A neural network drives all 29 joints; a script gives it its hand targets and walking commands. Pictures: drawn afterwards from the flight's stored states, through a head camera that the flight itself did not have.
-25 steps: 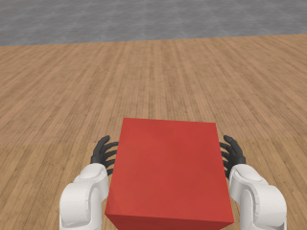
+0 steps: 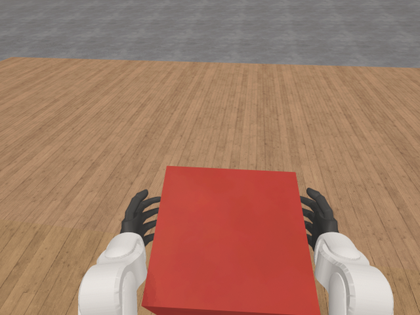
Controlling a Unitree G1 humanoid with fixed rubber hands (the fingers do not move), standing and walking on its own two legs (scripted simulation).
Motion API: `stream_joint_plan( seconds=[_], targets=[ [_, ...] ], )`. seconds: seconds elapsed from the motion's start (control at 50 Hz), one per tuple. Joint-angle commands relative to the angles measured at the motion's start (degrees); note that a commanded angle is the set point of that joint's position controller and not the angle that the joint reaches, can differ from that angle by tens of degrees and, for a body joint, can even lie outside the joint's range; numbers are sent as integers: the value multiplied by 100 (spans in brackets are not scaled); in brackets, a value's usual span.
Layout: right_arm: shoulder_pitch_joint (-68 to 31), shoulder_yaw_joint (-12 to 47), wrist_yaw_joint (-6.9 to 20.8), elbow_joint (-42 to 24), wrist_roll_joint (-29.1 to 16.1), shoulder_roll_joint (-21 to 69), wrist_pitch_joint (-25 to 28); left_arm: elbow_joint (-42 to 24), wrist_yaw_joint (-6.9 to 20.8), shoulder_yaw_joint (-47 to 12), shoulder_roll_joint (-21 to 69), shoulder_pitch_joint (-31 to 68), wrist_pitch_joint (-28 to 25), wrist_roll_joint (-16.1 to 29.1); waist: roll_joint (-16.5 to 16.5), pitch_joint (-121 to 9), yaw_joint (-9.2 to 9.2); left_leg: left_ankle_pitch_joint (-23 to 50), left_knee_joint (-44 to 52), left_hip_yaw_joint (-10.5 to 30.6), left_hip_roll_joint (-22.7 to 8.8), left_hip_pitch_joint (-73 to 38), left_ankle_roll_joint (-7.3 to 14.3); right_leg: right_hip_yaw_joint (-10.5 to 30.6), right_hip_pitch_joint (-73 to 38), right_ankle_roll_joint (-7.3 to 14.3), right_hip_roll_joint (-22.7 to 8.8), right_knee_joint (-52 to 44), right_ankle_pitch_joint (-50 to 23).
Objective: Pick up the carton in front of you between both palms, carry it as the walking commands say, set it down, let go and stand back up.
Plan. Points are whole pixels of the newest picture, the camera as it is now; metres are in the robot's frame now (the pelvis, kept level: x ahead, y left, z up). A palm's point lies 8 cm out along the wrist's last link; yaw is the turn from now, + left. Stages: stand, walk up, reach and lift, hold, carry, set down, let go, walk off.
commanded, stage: carry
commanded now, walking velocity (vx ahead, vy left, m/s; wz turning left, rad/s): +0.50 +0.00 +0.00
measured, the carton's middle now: (225, 253) +0.24 +0.01 +0.02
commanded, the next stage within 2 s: none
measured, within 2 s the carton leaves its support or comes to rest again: neither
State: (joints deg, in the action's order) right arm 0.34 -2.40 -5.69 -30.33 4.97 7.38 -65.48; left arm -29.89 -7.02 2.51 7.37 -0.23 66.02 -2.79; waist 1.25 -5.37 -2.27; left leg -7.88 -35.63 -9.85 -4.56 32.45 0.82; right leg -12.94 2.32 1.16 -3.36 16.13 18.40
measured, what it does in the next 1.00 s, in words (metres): walks ahead: left foot, then right foot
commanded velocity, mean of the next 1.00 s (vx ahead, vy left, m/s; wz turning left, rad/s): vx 0.50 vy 0.00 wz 0.00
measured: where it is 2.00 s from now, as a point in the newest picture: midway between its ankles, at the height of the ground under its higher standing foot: (236, 160)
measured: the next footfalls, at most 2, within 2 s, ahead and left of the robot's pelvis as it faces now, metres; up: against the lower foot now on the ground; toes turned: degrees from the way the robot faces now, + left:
left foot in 0.12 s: +0.25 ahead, +0.12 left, +0.00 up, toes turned +10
right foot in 0.52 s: +0.54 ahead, -0.10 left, +0.00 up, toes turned -12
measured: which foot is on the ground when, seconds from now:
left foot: up 0.00-0.10, down 0.12-0.54, up 0.56-0.96, down 0.98-1.00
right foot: down 0.00-0.16, up 0.18-0.50, down 0.52-1.00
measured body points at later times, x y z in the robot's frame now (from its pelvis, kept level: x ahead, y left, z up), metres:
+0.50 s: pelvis +0.36 +0.00 -0.02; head +0.38 +0.00 +0.43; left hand +0.67 +0.14 +0.09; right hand +0.66 -0.17 +0.09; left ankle +0.21 +0.12 -0.75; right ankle +0.49 -0.09 -0.74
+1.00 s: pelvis +0.69 +0.00 -0.04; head +0.72 +0.00 +0.41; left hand +1.06 +0.14 +0.08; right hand +1.05 -0.17 +0.09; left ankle +0.75 +0.07 -0.77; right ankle +0.52 -0.09 -0.71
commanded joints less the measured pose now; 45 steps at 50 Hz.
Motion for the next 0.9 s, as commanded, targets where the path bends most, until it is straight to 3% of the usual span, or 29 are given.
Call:
stream_joint_plan(
  seconds=[0.0,0.02,0.04,0.06,0.08,0.1,0.12,0.14,0.16,0.18,0.2,0.24,0.32,0.38,0.4,0.44,0.46,0.48,0.5,0.52,0.54,0.58,0.62,0.68,0.74,0.76,0.84,0.86,0.88],
  targets=[
    [-2361,3904,744,-529,-1836,4505,-283,-581,1055,-3803,4210,2339,233,1849,832,-338,67,198,533,-506,267,-448,69,311,-422,428,-1136,-52,-2736],
    [-2287,3854,741,-320,-1861,4323,-390,-507,997,-3592,3984,2335,299,1762,1056,-158,106,286,502,-570,229,-784,86,171,-235,333,-1024,122,-2969],
    [-2225,3774,723,-114,-1847,4151,-469,-350,951,-3551,3827,2281,374,1626,828,-514,167,-367,782,-808,515,-1656,174,-25,-38,230,-815,978,-3565],
    [-2218,3783,721,-223,-1925,4163,-498,-357,918,-3481,3862,2300,444,1617,628,-799,294,-518,793,-632,477,-2769,346,-160,511,133,-698,1932,-3888],
    [-2321,3682,729,-256,-1911,4002,-491,-687,909,-3648,3877,2774,455,1739,-488,-1255,456,-649,1048,1238,-762,-4016,837,-169,1789,-133,-325,3549,-2656],
    [-2374,3585,728,-65,-1921,3955,-542,-570,899,-3674,3956,2771,532,1691,-2137,-1531,400,-302,1942,3658,-1885,-4875,1434,205,3327,-277,359,5067,479],
    [-2427,3601,760,0,-1929,4270,-542,-512,923,-3643,4048,2769,533,1759,-1677,-1534,403,1315,1866,3408,-1930,-4921,1623,925,3804,-97,200,6102,840],
    [-2555,3678,791,-58,-2033,4494,-501,-550,955,-3706,4293,2796,466,1821,-980,-1710,377,2292,1638,2870,-1775,-4991,1550,1037,4004,-17,-9,6288,826],
    [-2734,3712,820,-229,-2074,4857,-405,-639,1000,-3784,4503,3048,413,1923,-683,-1448,428,3076,1488,2410,-1697,-4609,1364,1097,4106,-45,-224,6233,720],
    [-2755,3663,869,-251,-2008,4871,-380,-438,1020,-3813,4657,3082,394,1842,-698,-1458,406,2286,1698,1853,-1511,-4004,1047,1263,3666,-27,-389,5631,303],
    [-3156,3904,921,-307,-2268,5175,-310,-513,1015,-3898,4806,3113,287,1802,-594,-1493,403,1839,1821,1758,-1425,-4032,907,1274,3664,45,-330,5119,41],
    [-3458,4157,993,-294,-2440,5221,-215,-418,938,-3888,5021,3280,101,1744,-781,-1369,337,1966,1829,1253,-1293,-3804,577,969,3631,94,-352,4382,-336],
    [-3626,3936,909,247,-2300,4493,-147,221,747,-3615,4566,3387,20,1471,-815,-944,506,1464,1992,345,-967,-3324,735,381,3189,52,-99,2676,-641],
    [-4032,3563,695,578,-2103,3886,-114,422,612,-3318,3889,4003,15,1393,-1216,-663,520,896,1879,-58,-777,-2826,649,-29,2548,133,119,1825,-1274],
    [-4320,3511,599,537,-2046,3739,-76,600,549,-3257,3798,4194,30,1439,-1196,-501,548,950,1646,-6,-877,-2629,638,-159,2281,172,194,1751,-1306],
    [-4636,3205,400,1028,-1826,3427,-112,933,415,-3013,3316,4405,25,1348,-863,-1022,328,2131,370,-364,-515,-2482,401,-349,1131,360,493,1615,-1276],
    [-4812,3094,332,1183,-1738,3387,-115,972,360,-2913,3122,4758,12,1332,-388,-1585,56,1866,-953,-394,-312,-1707,233,315,-147,650,143,1532,-734],
    [-5044,3117,274,1122,-1730,3436,-114,1294,323,-2795,3050,4678,5,1353,1339,-1992,-115,98,-2794,-430,350,-476,-17,2599,-900,1155,-1173,720,-98],
    [-5349,3156,213,1295,-1777,3364,-119,1388,307,-2681,2940,5036,-65,1402,2005,-2181,-214,-2052,-3954,450,763,633,70,4185,-1541,1645,-1845,174,-473],
    [-5579,2930,172,1634,-1793,3442,-105,1383,270,-2731,3151,5373,-89,1526,1440,-2077,-206,-2121,-4546,850,417,1050,174,4193,-1553,1544,-2008,364,-1127],
    [-5550,2818,156,1846,-1739,3451,-80,1628,241,-2712,3303,5447,-112,1598,776,-1822,-201,-1955,-4837,988,256,1316,233,4105,-1205,1589,-2003,442,-1838],
    [-5869,2669,155,1861,-1789,4082,107,1352,343,-3084,4143,6146,-261,2007,321,-2088,-88,-1420,-4224,1194,-61,824,322,2717,-778,1192,-1608,673,-2058],
    [-6240,2658,168,1857,-1787,4478,232,1207,468,-3239,4696,6794,-379,2275,316,-2143,-11,-1110,-3571,977,66,744,302,2093,-747,975,-1273,734,-2396],
    [-6185,2579,158,2478,-1597,4670,266,1504,500,-3091,4644,6894,-446,2225,393,-2161,-119,-1132,-2778,766,65,937,267,1870,-982,1096,-1378,788,-2918],
    [-6616,2755,155,2122,-1633,4630,335,1593,536,-3091,4665,6937,-465,2149,731,-2020,-163,-756,-1578,628,79,709,236,1499,-699,1249,-1268,739,-2827],
    [-6645,2751,143,2072,-1630,4549,355,1576,535,-3136,4725,7053,-490,2219,534,-1973,-244,-550,-1255,424,225,614,282,1374,-772,1141,-1149,846,-3271],
    [-6060,2741,175,2238,-1555,4521,191,1881,503,-2988,4547,6366,-318,1872,826,-1765,-181,351,393,-205,632,-262,344,707,-800,700,-842,1418,-4009],
    [-6051,2773,206,2061,-1616,4474,164,1931,502,-2940,4571,6436,-292,1918,810,-1877,-89,639,896,-395,865,-897,319,541,-752,563,-678,1947,-4481],
    [-5518,2642,229,2512,-1390,4308,72,2067,489,-2933,4461,6159,-226,1757,394,-2061,227,936,903,-369,925,-2061,439,450,-227,375,-535,2481,-4635]
  ],
)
